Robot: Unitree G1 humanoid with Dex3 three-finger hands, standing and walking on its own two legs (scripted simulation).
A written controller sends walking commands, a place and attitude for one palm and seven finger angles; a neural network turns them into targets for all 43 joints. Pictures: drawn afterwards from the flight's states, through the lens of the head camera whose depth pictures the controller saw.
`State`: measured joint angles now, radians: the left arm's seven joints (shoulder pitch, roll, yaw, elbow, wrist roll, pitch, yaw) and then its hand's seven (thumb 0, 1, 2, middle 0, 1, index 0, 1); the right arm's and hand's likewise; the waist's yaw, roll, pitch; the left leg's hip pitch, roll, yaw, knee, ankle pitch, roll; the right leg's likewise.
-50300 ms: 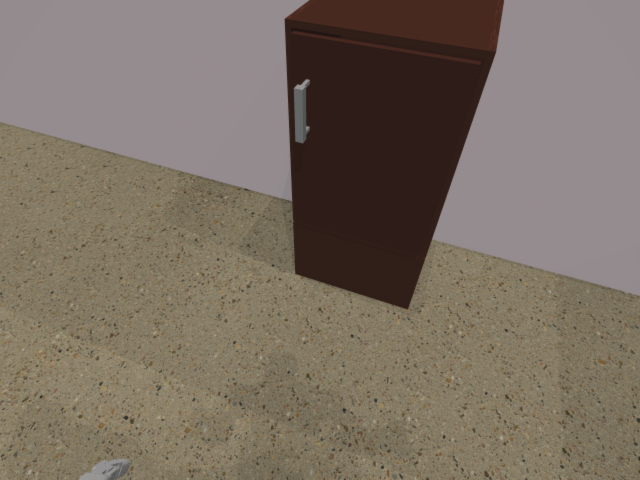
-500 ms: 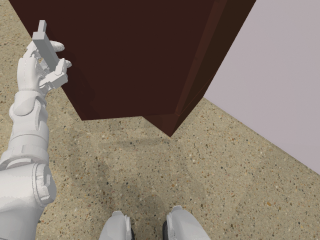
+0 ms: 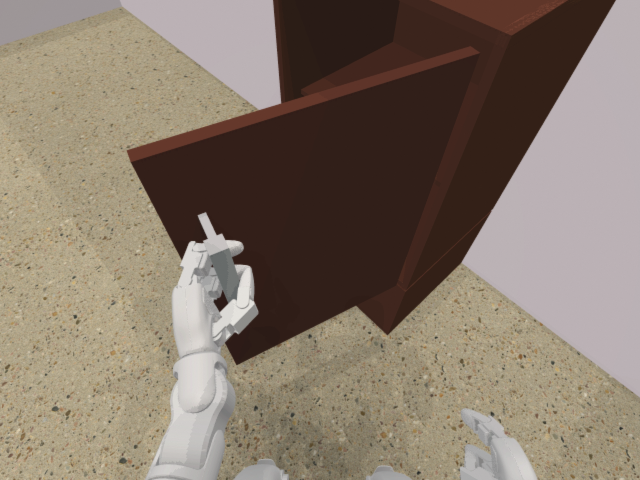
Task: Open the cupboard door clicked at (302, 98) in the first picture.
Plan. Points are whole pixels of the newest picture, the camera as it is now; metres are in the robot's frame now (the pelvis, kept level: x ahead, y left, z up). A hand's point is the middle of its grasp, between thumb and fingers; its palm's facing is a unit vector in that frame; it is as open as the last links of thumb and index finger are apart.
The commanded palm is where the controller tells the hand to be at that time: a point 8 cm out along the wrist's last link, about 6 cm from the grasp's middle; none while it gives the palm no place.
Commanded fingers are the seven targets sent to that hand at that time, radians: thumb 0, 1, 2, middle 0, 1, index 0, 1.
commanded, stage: pull the door open along its arc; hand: left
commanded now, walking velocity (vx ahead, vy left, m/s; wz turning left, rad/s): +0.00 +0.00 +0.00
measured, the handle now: (222, 264) +0.37 +0.15 +0.05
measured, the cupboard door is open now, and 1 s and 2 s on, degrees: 75 84 85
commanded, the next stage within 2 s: open thumb and fingers to let go in 0.16 s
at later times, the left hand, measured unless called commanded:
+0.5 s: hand (284, 336) +0.28 +0.06 +0.04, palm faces +0.42 -0.91 -0.04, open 7.1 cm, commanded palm +0.23 +0.10 +0.04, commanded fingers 0.00 -0.01 0.51 -0.34 -1.25 -0.34 -1.25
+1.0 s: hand (274, 342) +0.27 +0.07 +0.04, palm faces +0.39 -0.92 +0.01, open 14.8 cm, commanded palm +0.23 +0.11 +0.04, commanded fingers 0.00 -0.50 0.30 -0.17 -0.40 -0.17 -0.40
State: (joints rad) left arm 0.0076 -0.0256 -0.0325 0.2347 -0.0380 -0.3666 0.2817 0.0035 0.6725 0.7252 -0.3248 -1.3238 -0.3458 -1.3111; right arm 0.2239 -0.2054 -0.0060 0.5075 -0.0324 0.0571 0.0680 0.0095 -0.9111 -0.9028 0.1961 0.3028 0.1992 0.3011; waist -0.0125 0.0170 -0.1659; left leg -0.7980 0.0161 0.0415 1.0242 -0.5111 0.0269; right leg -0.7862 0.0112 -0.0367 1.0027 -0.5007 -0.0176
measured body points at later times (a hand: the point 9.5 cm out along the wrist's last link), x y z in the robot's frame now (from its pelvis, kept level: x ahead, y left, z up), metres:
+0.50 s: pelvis -0.01 -0.05 +0.00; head +0.05 -0.07 +0.44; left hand +0.25 +0.11 +0.05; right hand +0.16 -0.27 -0.12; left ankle -0.01 +0.10 -0.67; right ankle -0.01 -0.11 -0.67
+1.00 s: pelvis -0.02 -0.03 -0.01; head +0.03 -0.04 +0.44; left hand +0.24 +0.12 +0.04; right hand +0.16 -0.24 -0.11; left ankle -0.01 +0.10 -0.67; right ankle -0.01 -0.11 -0.67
